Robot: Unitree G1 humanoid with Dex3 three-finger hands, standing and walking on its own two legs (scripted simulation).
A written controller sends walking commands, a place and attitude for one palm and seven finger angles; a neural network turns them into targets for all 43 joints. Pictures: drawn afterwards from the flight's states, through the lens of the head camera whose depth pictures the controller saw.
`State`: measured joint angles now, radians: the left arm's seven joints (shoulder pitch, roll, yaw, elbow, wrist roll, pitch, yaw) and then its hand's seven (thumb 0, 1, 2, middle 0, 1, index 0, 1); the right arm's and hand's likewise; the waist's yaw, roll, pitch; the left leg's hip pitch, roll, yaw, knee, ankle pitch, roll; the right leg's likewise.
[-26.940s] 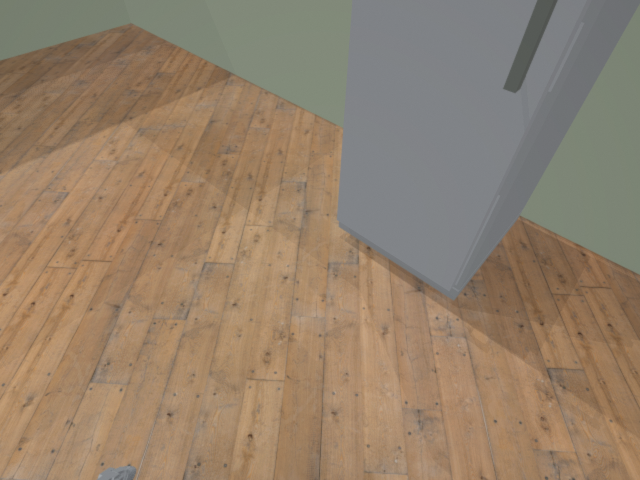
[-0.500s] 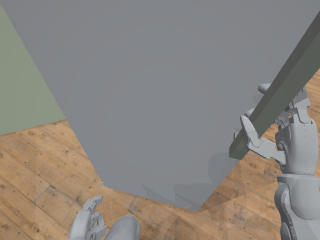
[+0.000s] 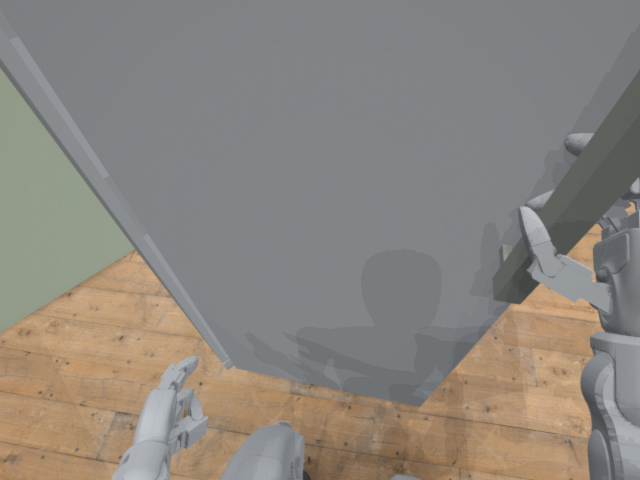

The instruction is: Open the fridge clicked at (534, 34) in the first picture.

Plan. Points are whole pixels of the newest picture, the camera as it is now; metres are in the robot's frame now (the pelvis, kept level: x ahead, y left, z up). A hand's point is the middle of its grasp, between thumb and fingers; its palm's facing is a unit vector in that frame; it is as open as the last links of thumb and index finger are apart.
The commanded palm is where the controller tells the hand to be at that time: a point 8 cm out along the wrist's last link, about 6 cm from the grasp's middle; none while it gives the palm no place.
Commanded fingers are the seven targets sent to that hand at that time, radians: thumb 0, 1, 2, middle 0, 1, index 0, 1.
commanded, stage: walk backward, drawing the door open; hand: right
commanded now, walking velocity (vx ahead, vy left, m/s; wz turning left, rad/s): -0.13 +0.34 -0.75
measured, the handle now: (591, 156) +0.33 -0.17 +0.27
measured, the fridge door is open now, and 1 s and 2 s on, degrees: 54 85 78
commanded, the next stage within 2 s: stop walking and hold the door back in 0.64 s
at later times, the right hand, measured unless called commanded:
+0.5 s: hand (486, 436) +0.15 -0.09 +0.20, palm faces +0.58 +0.78 -0.23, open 8.2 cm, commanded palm +0.09 -0.11 +0.20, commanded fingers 0.00 -0.90 -0.90 0.45 1.40 0.45 1.40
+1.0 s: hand out of the picture +0.08 -0.02 +0.21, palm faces +0.83 +0.47 -0.29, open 6.8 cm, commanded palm +0.04 -0.08 +0.18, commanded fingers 0.00 -0.90 -0.90 0.45 1.40 0.45 1.40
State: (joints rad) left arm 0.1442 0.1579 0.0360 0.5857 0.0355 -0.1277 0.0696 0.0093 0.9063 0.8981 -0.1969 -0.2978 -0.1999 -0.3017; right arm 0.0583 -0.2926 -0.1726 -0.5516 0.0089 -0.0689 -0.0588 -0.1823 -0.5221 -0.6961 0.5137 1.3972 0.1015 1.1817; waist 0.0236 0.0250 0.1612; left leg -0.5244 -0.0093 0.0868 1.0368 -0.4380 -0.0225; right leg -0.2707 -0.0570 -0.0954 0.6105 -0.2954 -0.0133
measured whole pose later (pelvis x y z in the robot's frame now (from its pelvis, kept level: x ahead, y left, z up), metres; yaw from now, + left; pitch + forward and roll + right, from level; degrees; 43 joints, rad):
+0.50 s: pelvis -0.05 +0.20 -0.02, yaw -22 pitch +0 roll +1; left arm 0.16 0.23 0.07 0.60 0.00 -0.09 0.10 0.01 0.91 0.90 -0.20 -0.30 -0.20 -0.30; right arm 0.03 -0.35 -0.28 -0.54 0.07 -0.05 -0.08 -0.19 -0.48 -0.78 0.47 1.40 0.12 1.24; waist 0.03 0.02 0.13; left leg -0.40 0.10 0.17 0.82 -0.42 -0.02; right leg -0.37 -0.05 -0.15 0.71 -0.32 -0.03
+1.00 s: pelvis -0.05 +0.39 +0.01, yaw -37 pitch -3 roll -3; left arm 0.15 0.30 0.02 0.74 -0.02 -0.05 0.09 0.01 0.90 0.90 -0.20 -0.30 -0.20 -0.30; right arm -0.31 -0.40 -0.29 0.28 0.04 -0.19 -0.07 -0.13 -0.52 -0.86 0.49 1.44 0.30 1.35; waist -0.01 -0.02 0.06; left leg -0.24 0.15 0.07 0.54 -0.24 -0.04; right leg -0.55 0.02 0.00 1.17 -0.34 0.06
